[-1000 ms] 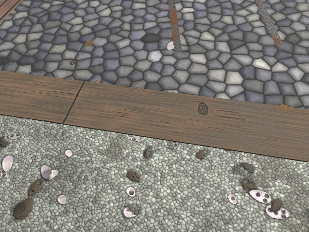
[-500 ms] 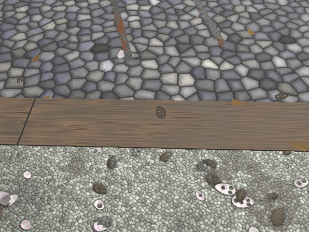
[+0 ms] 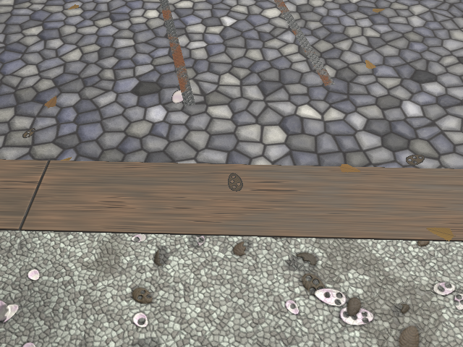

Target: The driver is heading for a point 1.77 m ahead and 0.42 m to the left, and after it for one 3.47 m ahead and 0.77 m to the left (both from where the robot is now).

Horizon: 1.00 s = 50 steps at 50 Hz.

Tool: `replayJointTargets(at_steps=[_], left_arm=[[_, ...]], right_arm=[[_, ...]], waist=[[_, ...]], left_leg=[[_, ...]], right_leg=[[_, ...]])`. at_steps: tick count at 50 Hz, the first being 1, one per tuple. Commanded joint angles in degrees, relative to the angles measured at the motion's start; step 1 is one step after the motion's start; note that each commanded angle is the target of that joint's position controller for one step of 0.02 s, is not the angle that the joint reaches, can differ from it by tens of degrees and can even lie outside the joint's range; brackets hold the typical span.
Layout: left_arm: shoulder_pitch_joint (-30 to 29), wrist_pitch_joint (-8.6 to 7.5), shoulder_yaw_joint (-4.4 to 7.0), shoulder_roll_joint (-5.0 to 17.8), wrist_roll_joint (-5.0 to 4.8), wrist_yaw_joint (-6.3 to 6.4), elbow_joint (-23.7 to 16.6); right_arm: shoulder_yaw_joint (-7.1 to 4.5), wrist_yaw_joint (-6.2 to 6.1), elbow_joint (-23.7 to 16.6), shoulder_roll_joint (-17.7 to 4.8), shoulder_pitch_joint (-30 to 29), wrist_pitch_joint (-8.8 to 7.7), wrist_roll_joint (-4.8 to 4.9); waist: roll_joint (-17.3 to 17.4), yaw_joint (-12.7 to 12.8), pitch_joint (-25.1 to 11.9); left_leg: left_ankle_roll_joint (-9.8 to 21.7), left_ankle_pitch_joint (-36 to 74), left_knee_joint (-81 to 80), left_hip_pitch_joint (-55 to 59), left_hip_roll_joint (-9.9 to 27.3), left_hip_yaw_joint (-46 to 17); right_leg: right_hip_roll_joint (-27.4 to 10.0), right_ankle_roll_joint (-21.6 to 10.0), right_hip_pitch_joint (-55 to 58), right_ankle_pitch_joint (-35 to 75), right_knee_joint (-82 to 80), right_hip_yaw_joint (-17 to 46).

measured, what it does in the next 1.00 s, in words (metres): lifts its right foot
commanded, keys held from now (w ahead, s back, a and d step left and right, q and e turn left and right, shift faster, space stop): no key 0.60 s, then w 0.40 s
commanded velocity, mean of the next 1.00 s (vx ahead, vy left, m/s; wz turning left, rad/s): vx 0.10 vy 0.00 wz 0.00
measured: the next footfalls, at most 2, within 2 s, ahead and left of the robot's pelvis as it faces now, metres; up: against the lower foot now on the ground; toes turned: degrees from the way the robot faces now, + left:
right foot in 1.28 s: +0.42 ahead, -0.09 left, +0.00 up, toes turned -1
left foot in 1.84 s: +0.73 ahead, +0.17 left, +0.00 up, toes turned +3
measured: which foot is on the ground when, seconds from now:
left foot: down 0.00-1.00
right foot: down 0.00-0.84, up 0.86-1.00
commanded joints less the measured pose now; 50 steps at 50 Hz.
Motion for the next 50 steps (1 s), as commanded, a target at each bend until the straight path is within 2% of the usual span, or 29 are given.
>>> replayJointTargets(at_steps=[1,15,30,31,33,34,36,37,38,39,40,41,42,43,44,45,46,47,48,49,50], left_arm=[[0.0,-0.81,1.64,6.3,-0.08,0.27,-2.3],[2.0,-0.88,1.28,6.2,-0.44,0.89,4.2],[3.7,-0.84,0.53,5.4,-0.73,1.26,10.6],[4.7,-0.72,0.47,5.1,-0.76,1.36,11.4],[5.1,-0.33,1.2,7.3,-1.41,1.68,11.8],[5.6,-0.45,1.47,8.3,-1.62,1.7,11.7],[8.4,-1.47,2.43,11.1,-2.15,1.46,12.2],[8.4,-2.0,2.68,11.4,-2.36,1.39,12.2],[6.7,-2.44,2.57,10.9,-2.28,1.28,11.7],[4.0,-2.66,2.4,10.3,-2.53,1.09,10.9],[0.2,-2.51,2.19,9.6,-3.06,0.93,9.8],[-1.9,-2.5,1.94,8.6,-2.99,0.83,8.9],[-2.9,-2.95,0.93,5.0,-2.25,0.54,8.1],[-3.7,-4.01,0.63,3.2,-2.34,0.89,5.3],[-3.5,-4.88,1.18,5.5,-3.39,0.84,5.5],[-2.1,-5.51,1.23,5.7,-4.01,0.26,6.2],[-1.0,-5.93,1.3,5.5,-3.66,-0.16,7.4],[-2.2,-6.29,1.76,6.4,-3.02,-0.34,7.3],[-3.8,-6.43,2.19,6.9,-2.41,-0.71,7.1],[-4.3,-6.37,2.22,6.3,-2.18,-1.18,7.1],[-5.2,-6.15,2.02,5.0,-2.07,-1.56,6.9]], right_arm=[[-1.29,-0.39,-1.1,-6.5,0.1,-0.45,0.08],[-1.11,-0.94,4.2,-5.5,1.1,0.01,0.22],[-0.6,-1.26,7.3,-3.8,3.2,0.22,0.24],[-0.41,-1.29,7.9,-3.0,4.4,0.28,0.27],[-0.48,-1.39,7.7,-2.9,4.2,0.24,0.89],[-0.44,-1.31,6.8,-2.7,3.2,-0.2,0.88],[0.09,-0.46,5.1,-0.5,1.6,-2.09,1.12],[0.09,0.11,4.6,-0.5,1.2,-3.09,1.38],[0.01,0.67,4.3,-0.6,1.6,-3.93,1.81],[0.08,1.14,4.6,-0.3,3.4,-4.64,2.12],[-0.1,1.44,6.3,-0.2,8.1,-5.19,2.16],[-0.71,1.53,8.7,-1.1,13.1,-5.34,1.62],[-1.74,1.44,10.5,-4.4,20.1,-5.34,1.02],[-3.44,2.24,10.9,-12.4,26.2,-5.78,1.11],[-2.15,2.47,9.9,-9.0,22.7,-6.57,0.1],[-1.32,2.4,8.2,-5.7,18.4,-7.1,0.44],[-0.96,2.58,7.0,-4.6,15.9,-7.28,0.66],[-0.68,2.78,6.4,-4.2,14.6,-7.14,0.85],[-0.07,2.75,6.3,-2.4,15.0,-6.77,0.65],[0.3,2.56,6.5,-1.3,16.6,-6.32,0.4],[0.4,2.23,6.6,-1.4,18.1,-5.94,0.26]], waist=[[-0.7,0.1,-2.0],[-0.2,0.0,-0.6],[0.0,0.2,0.5],[-0.4,0.2,-0.8],[-2.8,0.9,1.9],[-4.6,1.5,4.4],[-11.0,2.6,6.5],[-11.5,2.6,7.8],[-11.1,1.5,8.6],[-10.4,-0.2,8.6],[-8.9,-3.2,7.6],[-5.6,-4.9,6.2],[4.6,-6.7,2.3],[19.2,-7.5,0.6],[12.7,-5.1,2.8],[8.1,-2.9,6.0],[6.4,-1.8,5.9],[5.2,-1.5,6.2],[5.3,-1.7,5.5],[6.2,-1.9,4.4],[6.4,-2.2,3.6]], left_leg=[[0.8,9.7,-2.6,1.5,0.3,-0.1],[1.3,9.2,-3.3,1.2,-0.4,0.4],[1.5,8.4,-3.8,0.7,-1.1,1.0],[1.7,3.2,-3.4,1.0,-2.0,2.0],[2.9,-12.6,1.1,-3.4,-4.8,5.0],[3.6,-16.5,3.9,-7.2,-5.1,5.3],[4.4,-12.1,13.7,-12.7,-4.5,5.8],[5.5,-10.9,16.8,-13.3,-2.7,3.8],[6.7,-12.1,16.6,-13.3,-1.6,2.9],[8.0,-12.7,11.3,-10.4,-1.1,3.0],[9.0,-8.4,1.7,-1.0,-1.8,4.2],[8.3,-2.2,-2.8,7.7,-3.2,3.9],[9.5,-5.7,-8.4,16.2,4.8,-8.6],[17.1,-13.0,-18.1,20.7,17.3,-33.1],[19.7,-16.5,-19.8,17.9,20.6,-39.6],[18.4,-15.1,-19.4,16.8,19.0,-33.8],[16.3,-11.9,-19.5,16.6,16.0,-27.0],[14.7,-5.6,-20.0,17.0,14.3,-22.0],[13.1,2.0,-20.2,16.6,12.1,-16.7],[12.5,8.6,-20.1,16.8,10.4,-12.8],[12.7,14.2,-19.9,17.1,9.5,-10.3]], right_leg=[[-3.9,-1.2,-1.4,12.8,-6.0,3.7],[-2.8,-0.4,-1.6,12.0,-6.3,2.0],[-2.3,0.0,-2.0,10.3,-6.9,1.0],[-1.9,-0.3,-1.5,4.0,-7.5,0.7],[-2.6,-2.7,-4.1,-18.4,-9.6,3.2],[-5.2,-4.6,-5.7,-26.6,-12.1,7.1],[-14.2,-9.7,-5.1,-33.9,-18.6,20.1],[-17.2,-11.8,-6.8,-32.9,-20.5,24.7],[-18.1,-12.3,-7.4,-30.2,-20.5,25.3],[-17.2,-11.2,-8.3,-26.6,-19.1,22.7],[-13.9,-8.8,-12.2,-22.3,-16.4,17.0],[-9.4,-6.3,-15.9,-15.4,-10.2,10.9],[-3.8,-2.8,-21.3,-8.1,6.5,2.4],[2.1,-0.5,-31.1,-12.2,21.9,-3.2],[-0.7,-1.2,-35.1,-14.6,32.9,2.3],[-3.5,-2.5,-38.3,-9.1,37.1,3.7],[-5.4,-3.3,-38.5,-3.6,37.2,2.6],[-6.8,-3.4,-39.3,0.5,35.2,1.7],[-7.9,-3.2,-37.4,3.7,32.7,0.7],[-8.0,-2.6,-35.8,5.6,30.8,-0.7],[-7.8,-1.8,-35.2,7.0,29.0,-2.0]])
Velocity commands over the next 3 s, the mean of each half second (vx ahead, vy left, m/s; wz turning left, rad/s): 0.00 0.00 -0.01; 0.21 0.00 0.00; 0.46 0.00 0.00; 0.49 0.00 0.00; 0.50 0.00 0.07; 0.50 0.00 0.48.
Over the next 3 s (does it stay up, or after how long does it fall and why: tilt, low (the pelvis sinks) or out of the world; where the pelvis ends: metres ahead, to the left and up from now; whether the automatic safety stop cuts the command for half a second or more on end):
stays up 1.22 0.12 -0.04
